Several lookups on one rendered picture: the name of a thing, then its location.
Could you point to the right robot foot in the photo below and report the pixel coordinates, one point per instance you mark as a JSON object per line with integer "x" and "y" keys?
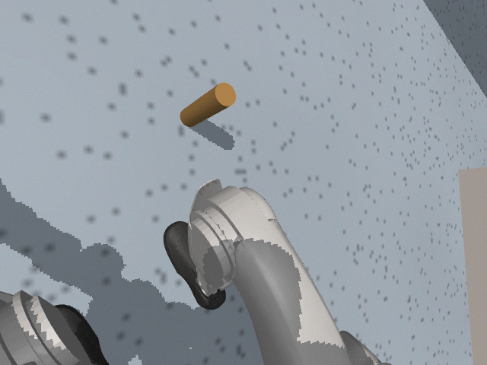
{"x": 176, "y": 245}

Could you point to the left robot foot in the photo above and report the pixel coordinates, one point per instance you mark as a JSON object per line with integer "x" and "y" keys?
{"x": 84, "y": 333}

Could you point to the right robot hand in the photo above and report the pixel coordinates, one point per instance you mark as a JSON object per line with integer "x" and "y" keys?
{"x": 359, "y": 354}

